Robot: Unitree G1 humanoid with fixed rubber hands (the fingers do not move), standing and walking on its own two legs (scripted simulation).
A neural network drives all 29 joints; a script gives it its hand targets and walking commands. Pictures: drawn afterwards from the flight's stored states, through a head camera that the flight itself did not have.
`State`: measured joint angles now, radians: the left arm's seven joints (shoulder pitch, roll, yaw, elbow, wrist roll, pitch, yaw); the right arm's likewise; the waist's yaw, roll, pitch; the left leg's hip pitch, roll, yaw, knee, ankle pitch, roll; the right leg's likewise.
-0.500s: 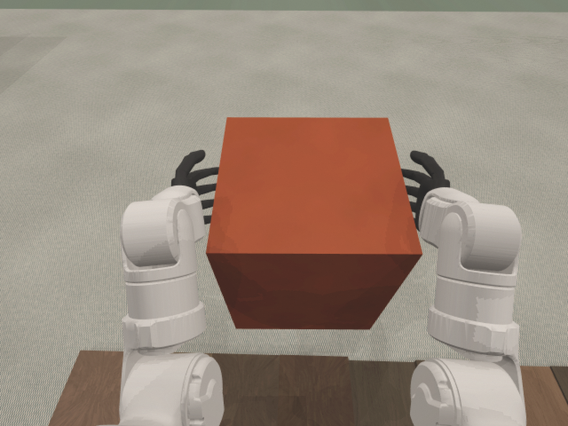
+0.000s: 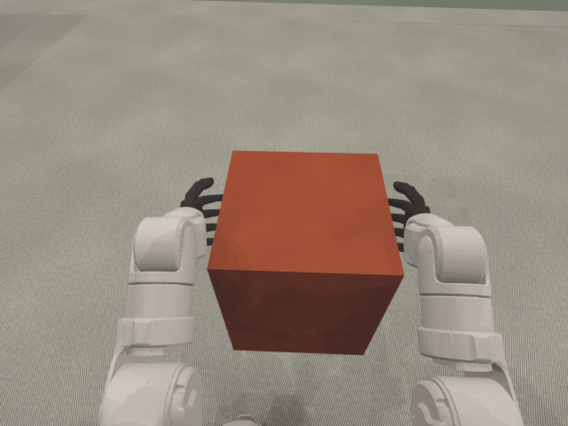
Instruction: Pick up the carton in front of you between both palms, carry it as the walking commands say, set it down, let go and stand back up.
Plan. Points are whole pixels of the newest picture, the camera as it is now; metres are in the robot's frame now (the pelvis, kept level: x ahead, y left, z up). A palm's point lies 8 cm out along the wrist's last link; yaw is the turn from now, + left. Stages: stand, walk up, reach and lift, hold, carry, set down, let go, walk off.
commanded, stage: carry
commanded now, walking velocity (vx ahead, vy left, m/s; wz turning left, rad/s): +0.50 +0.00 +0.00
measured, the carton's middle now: (301, 258) +0.36 +0.00 +0.03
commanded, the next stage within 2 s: none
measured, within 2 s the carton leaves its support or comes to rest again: neither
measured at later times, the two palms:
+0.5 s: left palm (238, 65) +0.66 +0.12 +0.18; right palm (409, 71) +0.65 -0.18 +0.18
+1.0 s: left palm (252, 56) +0.97 +0.12 +0.06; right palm (367, 54) +0.97 -0.18 +0.06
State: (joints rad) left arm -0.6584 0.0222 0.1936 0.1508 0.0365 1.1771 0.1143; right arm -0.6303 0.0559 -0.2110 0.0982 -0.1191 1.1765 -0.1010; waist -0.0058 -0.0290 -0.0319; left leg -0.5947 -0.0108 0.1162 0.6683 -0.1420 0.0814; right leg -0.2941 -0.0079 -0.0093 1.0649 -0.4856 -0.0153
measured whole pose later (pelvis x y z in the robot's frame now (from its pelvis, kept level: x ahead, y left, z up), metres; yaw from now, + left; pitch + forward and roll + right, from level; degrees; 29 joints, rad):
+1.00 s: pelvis +0.60 -0.03 -0.05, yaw -2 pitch +5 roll +1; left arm -0.64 -0.01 0.24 0.08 0.05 1.18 0.13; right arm -0.67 0.06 -0.23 0.07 -0.10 1.20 -0.12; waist 0.03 -0.01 0.00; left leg -0.57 -0.04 0.15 0.50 -0.02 0.10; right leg -0.12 0.04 -0.07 0.74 -0.50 -0.06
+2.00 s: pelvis +1.22 -0.05 -0.04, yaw -1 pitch +3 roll +1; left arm -0.18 -0.13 0.12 -0.28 0.13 1.23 0.10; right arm -0.17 0.14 -0.10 -0.28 -0.13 1.21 -0.08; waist 0.01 -0.05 -0.17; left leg -0.48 0.05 0.21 0.52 -0.07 0.05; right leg -0.01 -0.10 -0.16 0.56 -0.48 0.04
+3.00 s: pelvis +1.82 -0.05 -0.02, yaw -1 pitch +4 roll +0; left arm -0.19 -0.14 0.14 -0.31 0.13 1.22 0.09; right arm -0.19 0.14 -0.10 -0.28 -0.12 1.20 -0.08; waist -0.01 -0.04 -0.04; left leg -0.40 0.04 0.24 0.43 -0.10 0.09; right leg -0.26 -0.06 -0.08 0.81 -0.56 0.04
